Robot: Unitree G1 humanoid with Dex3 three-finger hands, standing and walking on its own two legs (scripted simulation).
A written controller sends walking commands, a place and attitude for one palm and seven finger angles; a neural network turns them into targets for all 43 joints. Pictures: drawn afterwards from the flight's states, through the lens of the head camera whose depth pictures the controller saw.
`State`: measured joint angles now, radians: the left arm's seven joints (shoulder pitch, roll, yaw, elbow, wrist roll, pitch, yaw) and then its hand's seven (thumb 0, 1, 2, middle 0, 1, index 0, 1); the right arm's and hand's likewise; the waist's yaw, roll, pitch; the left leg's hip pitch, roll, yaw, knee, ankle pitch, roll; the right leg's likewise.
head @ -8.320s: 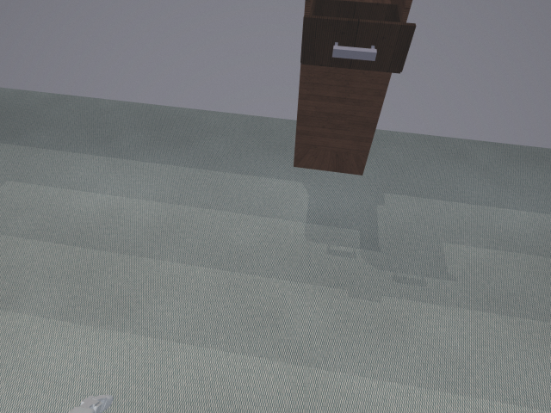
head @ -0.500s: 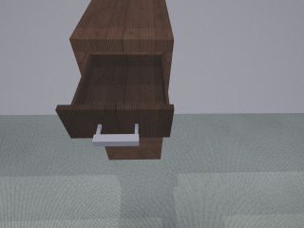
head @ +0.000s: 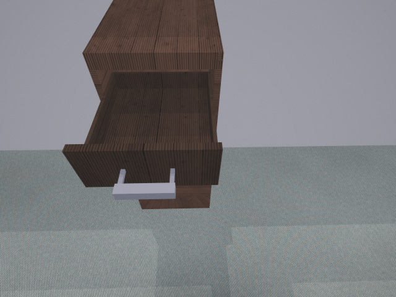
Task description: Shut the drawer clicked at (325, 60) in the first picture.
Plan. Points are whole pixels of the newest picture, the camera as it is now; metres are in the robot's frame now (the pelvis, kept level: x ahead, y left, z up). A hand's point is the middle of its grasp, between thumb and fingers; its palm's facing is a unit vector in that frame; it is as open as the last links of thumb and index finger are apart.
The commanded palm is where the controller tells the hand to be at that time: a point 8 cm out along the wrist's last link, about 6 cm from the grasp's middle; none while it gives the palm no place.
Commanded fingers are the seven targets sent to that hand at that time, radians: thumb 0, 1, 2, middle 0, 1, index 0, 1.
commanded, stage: shuffle to correct the standing spot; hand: left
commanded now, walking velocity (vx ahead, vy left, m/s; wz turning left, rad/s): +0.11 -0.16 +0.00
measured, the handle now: (146, 182) +0.35 +0.12 +0.02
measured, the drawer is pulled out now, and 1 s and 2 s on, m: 0.30 0.30 0.30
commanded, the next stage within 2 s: come to a stop and stand still in 0.12 s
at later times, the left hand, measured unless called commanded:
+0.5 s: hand out of the picture +0.09 +0.09 -0.19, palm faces +0.10 -0.98 -0.19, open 7.3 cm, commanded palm none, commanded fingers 0.00 0.90 0.90 -0.20 -0.30 -0.20 -0.30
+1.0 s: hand out of the picture +0.09 +0.13 -0.17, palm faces +0.00 -0.97 -0.26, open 7.4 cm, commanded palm none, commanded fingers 0.00 0.90 0.90 -0.20 -0.30 -0.20 -0.30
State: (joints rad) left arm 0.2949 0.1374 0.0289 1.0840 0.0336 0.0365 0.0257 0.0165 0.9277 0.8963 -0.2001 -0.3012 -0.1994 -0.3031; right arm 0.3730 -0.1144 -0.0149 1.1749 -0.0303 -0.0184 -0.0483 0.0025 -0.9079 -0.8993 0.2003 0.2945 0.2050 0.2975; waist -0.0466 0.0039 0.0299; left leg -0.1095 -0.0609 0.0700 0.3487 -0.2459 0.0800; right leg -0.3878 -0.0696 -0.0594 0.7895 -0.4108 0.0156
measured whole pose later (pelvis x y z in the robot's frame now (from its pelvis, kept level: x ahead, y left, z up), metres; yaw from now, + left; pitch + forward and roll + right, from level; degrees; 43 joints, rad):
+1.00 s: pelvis +0.04 -0.06 +0.00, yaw -1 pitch +1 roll +1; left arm 0.23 0.19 0.03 0.98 0.02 0.04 0.04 0.00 0.91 0.90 -0.20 -0.30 -0.20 -0.30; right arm 0.17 -0.17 -0.03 1.02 -0.02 0.02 -0.01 0.00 -0.92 -0.90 0.20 0.29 0.21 0.30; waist -0.01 0.00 0.06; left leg -0.28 -0.03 0.17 0.38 -0.12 0.09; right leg -0.20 -0.06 -0.04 0.63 -0.44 0.01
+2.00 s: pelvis +0.02 -0.07 -0.01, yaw +0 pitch +0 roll +0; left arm 0.30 0.18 -0.01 1.05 0.02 -0.01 0.04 0.00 0.91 0.90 -0.20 -0.30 -0.20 -0.30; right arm 0.27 -0.17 0.02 1.07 -0.02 -0.01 -0.01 0.01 -0.93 -0.90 0.20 0.29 0.20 0.30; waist 0.01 -0.01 0.04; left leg -0.28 -0.01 0.03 0.51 -0.23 0.02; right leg -0.17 -0.04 -0.07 0.50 -0.33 0.01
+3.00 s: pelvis +0.01 -0.10 -0.05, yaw -1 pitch +8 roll +0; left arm 0.70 0.22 0.25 -0.25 -0.32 -0.31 -0.22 0.02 0.90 0.90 -0.91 -1.07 -0.91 -1.07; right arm 0.31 -0.22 -0.05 0.59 0.05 -0.19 -0.08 0.02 -0.90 -0.90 0.20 0.29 0.20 0.30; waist 0.00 0.04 -0.11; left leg -0.63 0.05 0.00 0.87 -0.38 -0.03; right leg -0.52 0.01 -0.08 0.88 -0.50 -0.04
